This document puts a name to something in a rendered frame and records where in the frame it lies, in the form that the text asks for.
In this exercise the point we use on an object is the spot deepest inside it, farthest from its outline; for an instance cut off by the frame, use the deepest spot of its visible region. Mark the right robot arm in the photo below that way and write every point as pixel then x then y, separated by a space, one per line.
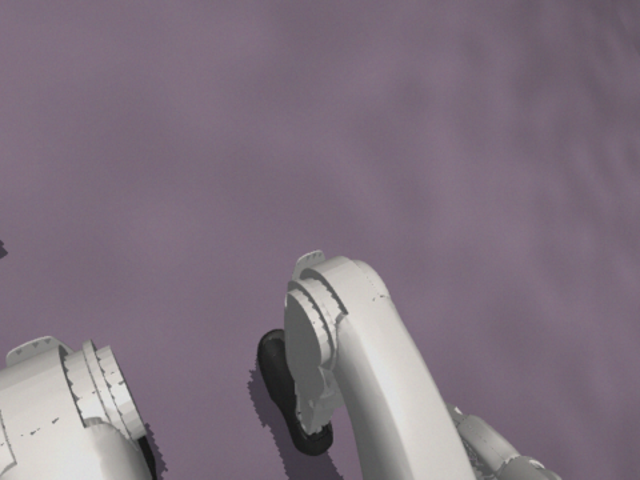
pixel 526 468

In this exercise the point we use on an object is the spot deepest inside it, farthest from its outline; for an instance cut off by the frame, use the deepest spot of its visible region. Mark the right robot foot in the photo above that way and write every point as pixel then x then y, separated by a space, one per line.
pixel 281 388

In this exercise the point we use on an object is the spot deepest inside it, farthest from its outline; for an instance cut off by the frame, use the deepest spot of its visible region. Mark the right robot hand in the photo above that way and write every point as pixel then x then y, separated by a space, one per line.
pixel 483 444

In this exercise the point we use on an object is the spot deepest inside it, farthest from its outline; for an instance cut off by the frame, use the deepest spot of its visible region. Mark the left robot foot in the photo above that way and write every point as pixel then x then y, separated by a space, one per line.
pixel 148 455

